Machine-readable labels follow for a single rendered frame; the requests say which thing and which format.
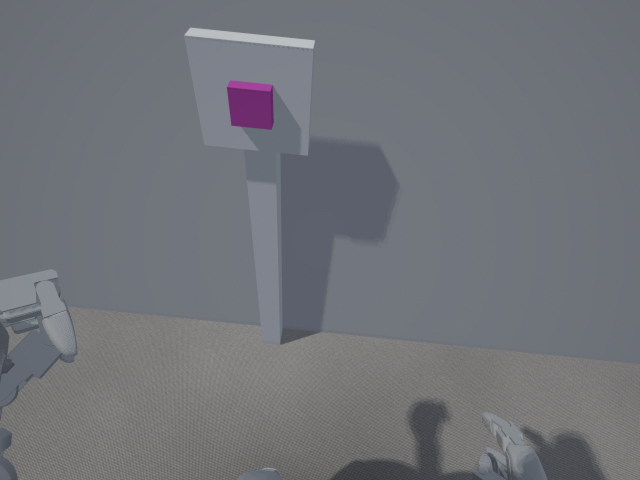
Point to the button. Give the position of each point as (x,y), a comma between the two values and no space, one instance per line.
(251,104)

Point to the left robot shin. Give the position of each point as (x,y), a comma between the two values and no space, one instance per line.
(271,469)

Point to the right robot hand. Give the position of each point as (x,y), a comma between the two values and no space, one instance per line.
(521,461)

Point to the panel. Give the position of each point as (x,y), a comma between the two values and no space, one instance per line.
(216,57)

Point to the left robot hand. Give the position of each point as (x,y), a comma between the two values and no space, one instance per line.
(30,302)

